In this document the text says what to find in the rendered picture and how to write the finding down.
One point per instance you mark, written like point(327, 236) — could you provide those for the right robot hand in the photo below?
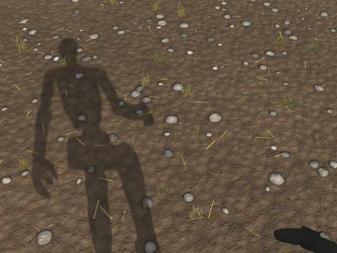
point(307, 238)

